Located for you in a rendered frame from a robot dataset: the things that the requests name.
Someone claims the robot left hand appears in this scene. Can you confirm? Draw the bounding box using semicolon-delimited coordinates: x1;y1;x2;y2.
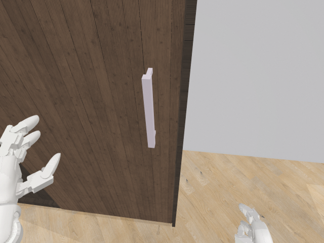
0;115;61;204

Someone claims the robot right hand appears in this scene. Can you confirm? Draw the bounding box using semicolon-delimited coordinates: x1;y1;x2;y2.
234;203;273;243

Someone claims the left robot forearm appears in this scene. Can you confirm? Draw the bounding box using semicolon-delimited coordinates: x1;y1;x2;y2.
0;203;23;243

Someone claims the handle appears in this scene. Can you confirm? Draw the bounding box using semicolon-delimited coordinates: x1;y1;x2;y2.
142;68;156;148

